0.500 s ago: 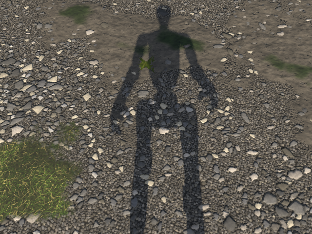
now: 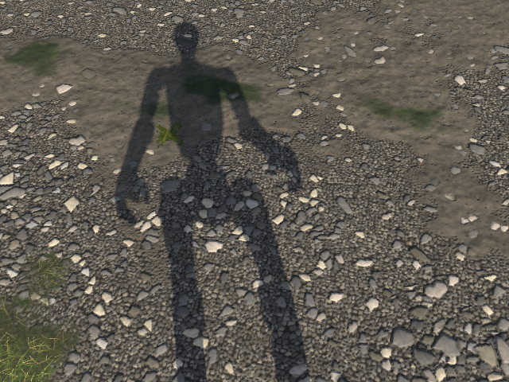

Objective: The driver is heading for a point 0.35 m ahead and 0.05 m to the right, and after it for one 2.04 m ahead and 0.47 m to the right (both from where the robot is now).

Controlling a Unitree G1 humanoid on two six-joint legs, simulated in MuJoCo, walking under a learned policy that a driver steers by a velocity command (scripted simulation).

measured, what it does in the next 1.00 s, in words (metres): walks ahead, turning right: right foot, then left foot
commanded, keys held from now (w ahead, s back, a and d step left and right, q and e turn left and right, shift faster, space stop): w+e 0.42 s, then no key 0.58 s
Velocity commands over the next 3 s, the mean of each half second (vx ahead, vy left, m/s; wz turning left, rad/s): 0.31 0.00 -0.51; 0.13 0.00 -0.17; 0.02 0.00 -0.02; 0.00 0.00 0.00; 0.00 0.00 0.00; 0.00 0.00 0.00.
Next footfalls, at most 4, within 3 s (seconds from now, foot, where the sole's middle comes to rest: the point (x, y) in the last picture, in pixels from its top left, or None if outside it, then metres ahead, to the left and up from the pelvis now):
0.08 right None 0.04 -0.12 -0.77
0.56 left None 0.35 0.05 -0.77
0.88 right None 0.29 -0.19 -0.77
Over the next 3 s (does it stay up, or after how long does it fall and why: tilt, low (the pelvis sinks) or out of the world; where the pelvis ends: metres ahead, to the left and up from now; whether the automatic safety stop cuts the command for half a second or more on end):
stays up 0.30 -0.04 0.00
